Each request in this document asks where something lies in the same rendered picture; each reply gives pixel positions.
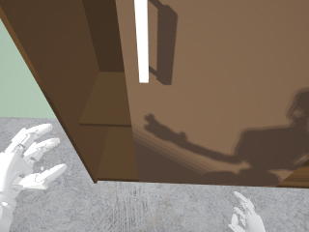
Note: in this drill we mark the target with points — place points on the right robot hand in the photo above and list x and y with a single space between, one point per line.
249 220

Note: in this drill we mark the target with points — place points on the handle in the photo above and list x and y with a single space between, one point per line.
142 38

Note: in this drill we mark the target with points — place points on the wardrobe door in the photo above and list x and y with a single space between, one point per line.
227 101
300 175

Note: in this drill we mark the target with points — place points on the robot left forearm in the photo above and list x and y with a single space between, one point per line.
7 205

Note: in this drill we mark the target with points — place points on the left robot hand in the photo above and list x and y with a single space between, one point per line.
12 164

